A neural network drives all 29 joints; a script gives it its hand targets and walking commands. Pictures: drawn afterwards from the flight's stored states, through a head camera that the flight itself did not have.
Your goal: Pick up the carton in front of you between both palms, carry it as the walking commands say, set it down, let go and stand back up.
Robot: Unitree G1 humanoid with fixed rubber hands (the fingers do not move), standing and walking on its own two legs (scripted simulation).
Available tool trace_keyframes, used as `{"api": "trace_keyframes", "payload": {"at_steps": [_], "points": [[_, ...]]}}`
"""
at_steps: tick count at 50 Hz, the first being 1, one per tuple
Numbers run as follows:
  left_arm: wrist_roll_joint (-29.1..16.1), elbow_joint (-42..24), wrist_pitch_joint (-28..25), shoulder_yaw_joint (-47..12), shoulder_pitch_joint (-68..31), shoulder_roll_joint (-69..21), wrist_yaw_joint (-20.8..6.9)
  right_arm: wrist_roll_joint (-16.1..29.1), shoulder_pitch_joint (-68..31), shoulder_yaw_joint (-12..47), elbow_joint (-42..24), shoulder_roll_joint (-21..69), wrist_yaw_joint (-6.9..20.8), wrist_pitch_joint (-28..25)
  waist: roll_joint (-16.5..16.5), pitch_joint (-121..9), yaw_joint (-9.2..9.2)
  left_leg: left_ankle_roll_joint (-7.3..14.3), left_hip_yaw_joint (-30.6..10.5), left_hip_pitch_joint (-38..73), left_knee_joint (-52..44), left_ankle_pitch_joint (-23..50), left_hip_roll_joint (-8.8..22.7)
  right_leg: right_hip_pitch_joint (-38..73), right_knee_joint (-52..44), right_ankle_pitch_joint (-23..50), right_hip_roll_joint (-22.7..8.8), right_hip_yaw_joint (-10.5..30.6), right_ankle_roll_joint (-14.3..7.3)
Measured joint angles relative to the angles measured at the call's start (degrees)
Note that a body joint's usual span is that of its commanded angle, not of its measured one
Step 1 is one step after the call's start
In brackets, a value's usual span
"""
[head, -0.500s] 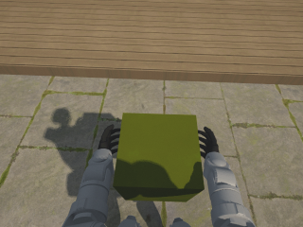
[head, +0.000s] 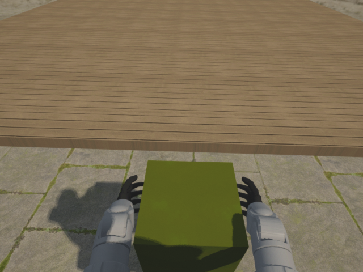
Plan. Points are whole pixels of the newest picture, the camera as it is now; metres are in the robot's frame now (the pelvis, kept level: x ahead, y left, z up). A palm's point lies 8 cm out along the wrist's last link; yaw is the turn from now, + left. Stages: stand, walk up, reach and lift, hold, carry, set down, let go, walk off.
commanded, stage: reach and lift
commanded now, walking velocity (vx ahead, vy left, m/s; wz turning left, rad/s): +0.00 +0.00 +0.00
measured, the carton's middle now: (188, 223) +0.28 +0.00 -0.05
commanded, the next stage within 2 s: hold in 0.88 s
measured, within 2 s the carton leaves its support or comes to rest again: neither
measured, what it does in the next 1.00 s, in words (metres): stands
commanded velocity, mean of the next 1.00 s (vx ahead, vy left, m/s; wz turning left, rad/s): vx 0.00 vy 0.00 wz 0.00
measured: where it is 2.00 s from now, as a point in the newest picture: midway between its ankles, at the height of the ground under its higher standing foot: outside the picture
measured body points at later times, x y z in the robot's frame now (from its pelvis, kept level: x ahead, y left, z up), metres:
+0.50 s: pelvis +0.00 +0.00 +0.00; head -0.03 +0.00 +0.45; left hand +0.30 +0.15 +0.02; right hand +0.30 -0.15 +0.03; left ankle +0.01 +0.13 -0.74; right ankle +0.01 -0.13 -0.74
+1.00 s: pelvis +0.01 +0.00 +0.01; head -0.04 +0.00 +0.45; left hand +0.30 +0.15 +0.04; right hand +0.30 -0.15 +0.05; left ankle +0.01 +0.13 -0.74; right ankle +0.01 -0.13 -0.74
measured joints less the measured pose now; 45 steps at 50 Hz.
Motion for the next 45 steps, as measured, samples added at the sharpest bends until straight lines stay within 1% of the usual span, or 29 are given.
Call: {"api": "trace_keyframes", "payload": {"at_steps": [5,16,35,45], "points": [[1.30,0.16,1.06,1.50,-1.80,-0.41,-0.74,-1.30,-1.80,-1.43,0.26,0.46,0.67,0.98,0.01,2.29,0.09,-0.07,0.08,0.55,0.46,0.24,0.05,0.58,0.38,0.29,0.07,-0.10,0.02],[1.41,-1.11,1.32,1.99,-3.39,-0.38,-1.26,-1.70,-3.24,-2.12,-1.27,0.88,0.94,1.22,-0.08,4.11,0.07,-0.08,0.25,0.97,-0.31,0.98,0.02,0.88,-0.08,0.84,-0.16,-0.23,0.11],[0.59,-5.77,4.29,-1.74,0.41,0.06,-0.84,-0.74,0.31,1.78,-5.62,-0.04,0.81,4.24,-0.09,3.60,0.05,0.16,0.48,5.20,-4.47,1.60,0.30,5.05,-4.18,1.44,-0.59,-0.31,-0.03],[0.17,-7.55,5.89,-2.77,1.28,0.25,-0.74,-0.31,1.24,2.77,-7.46,-0.25,0.73,5.83,-0.07,3.70,0.08,0.19,0.53,6.60,-5.36,1.82,0.40,6.45,-5.09,1.68,-0.64,-0.39,-0.09]]}}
